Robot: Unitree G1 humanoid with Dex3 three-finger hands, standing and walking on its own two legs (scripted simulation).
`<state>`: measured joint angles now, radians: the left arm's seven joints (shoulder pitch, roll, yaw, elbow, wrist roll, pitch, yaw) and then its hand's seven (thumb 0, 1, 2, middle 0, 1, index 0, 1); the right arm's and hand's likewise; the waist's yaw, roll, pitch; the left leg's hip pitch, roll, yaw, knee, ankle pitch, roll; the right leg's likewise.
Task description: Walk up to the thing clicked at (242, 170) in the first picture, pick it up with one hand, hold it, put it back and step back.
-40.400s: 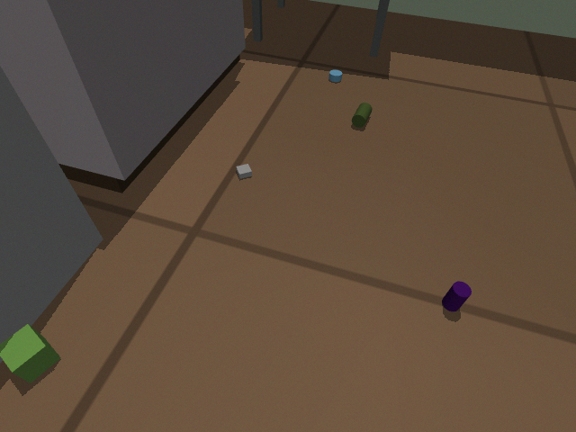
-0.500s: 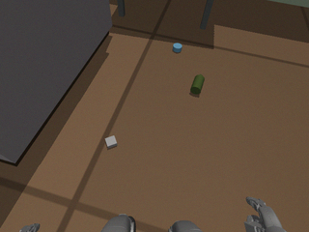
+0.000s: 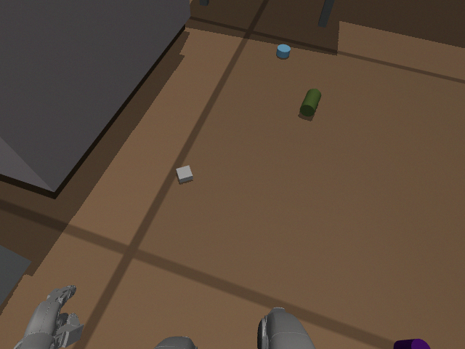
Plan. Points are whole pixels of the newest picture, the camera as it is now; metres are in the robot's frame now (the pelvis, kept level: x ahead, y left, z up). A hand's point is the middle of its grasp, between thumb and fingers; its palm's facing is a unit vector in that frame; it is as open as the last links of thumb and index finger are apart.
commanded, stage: step back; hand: left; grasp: from above
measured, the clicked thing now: (184, 173) +0.87 +0.19 -0.73
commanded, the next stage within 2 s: stand in 1.58 s
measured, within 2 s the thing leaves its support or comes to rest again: neither
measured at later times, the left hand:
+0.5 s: hand out of the picture -0.09 +0.27 -0.13, palm faces -0.10 -0.91 -0.41, open 7.4 cm
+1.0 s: hand out of the picture -0.08 +0.26 -0.13, palm faces -0.06 -0.93 -0.35, open 7.4 cm
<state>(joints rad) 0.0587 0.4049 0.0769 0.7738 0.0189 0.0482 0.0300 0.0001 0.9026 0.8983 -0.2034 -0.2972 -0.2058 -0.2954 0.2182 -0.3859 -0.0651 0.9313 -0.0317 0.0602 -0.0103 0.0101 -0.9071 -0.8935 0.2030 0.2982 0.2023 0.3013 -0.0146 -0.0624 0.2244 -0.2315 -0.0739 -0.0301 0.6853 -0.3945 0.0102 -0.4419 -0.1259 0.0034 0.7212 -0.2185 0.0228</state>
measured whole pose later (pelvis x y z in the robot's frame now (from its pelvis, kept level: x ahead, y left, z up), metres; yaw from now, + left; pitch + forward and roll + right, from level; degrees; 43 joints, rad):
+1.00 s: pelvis -0.18 -0.01 +0.02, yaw -3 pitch -3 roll +1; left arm 0.19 0.40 0.07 0.96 0.03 0.01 -0.04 0.00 0.91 0.90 -0.20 -0.30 -0.20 -0.29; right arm 0.24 -0.36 -0.06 0.96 -0.05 -0.03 0.01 0.01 -0.90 -0.89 0.21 0.30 0.21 0.30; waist -0.01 -0.04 0.06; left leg -0.18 0.01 -0.01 0.57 -0.34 -0.01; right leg -0.29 -0.04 0.01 0.62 -0.36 -0.02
